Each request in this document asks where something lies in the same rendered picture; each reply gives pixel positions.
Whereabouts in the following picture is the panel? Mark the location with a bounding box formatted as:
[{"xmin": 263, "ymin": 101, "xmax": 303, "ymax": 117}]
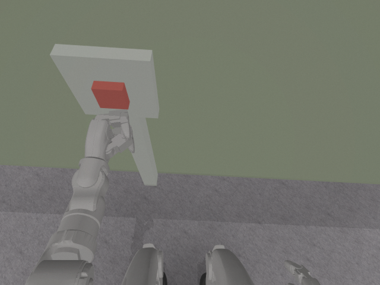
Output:
[{"xmin": 50, "ymin": 44, "xmax": 159, "ymax": 186}]

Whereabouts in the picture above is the robot left hand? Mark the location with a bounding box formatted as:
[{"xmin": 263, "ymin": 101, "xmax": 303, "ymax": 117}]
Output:
[{"xmin": 85, "ymin": 109, "xmax": 135, "ymax": 163}]

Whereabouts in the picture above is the button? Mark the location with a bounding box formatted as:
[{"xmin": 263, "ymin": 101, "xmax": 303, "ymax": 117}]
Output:
[{"xmin": 91, "ymin": 81, "xmax": 130, "ymax": 109}]

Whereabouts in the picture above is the robot thigh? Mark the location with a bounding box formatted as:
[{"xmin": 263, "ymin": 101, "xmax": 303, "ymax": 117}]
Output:
[
  {"xmin": 205, "ymin": 249, "xmax": 254, "ymax": 285},
  {"xmin": 121, "ymin": 248, "xmax": 163, "ymax": 285}
]

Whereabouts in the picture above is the robot left upper arm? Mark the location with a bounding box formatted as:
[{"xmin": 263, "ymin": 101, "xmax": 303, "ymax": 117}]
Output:
[{"xmin": 28, "ymin": 260, "xmax": 94, "ymax": 285}]

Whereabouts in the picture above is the robot right hand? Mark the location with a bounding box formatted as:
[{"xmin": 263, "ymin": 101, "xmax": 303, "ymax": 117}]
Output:
[{"xmin": 284, "ymin": 260, "xmax": 321, "ymax": 285}]

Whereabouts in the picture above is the robot left thigh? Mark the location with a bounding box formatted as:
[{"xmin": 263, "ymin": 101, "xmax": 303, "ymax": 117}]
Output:
[{"xmin": 121, "ymin": 248, "xmax": 163, "ymax": 285}]

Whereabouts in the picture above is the robot right thigh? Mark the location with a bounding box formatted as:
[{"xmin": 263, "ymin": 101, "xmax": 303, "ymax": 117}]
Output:
[{"xmin": 205, "ymin": 249, "xmax": 254, "ymax": 285}]

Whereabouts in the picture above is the left robot forearm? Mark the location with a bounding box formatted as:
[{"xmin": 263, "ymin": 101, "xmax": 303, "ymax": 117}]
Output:
[{"xmin": 25, "ymin": 157, "xmax": 110, "ymax": 285}]

